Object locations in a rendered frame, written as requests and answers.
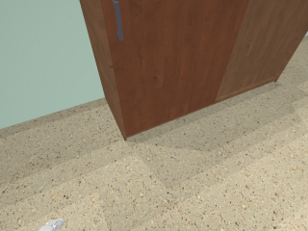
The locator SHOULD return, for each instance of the handle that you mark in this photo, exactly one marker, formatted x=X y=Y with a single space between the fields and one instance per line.
x=118 y=20

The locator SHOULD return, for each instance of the wardrobe door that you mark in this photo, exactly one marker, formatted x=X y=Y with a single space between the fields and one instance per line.
x=173 y=55
x=266 y=35

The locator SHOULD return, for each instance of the left robot hand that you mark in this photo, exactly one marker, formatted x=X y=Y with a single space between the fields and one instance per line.
x=52 y=225

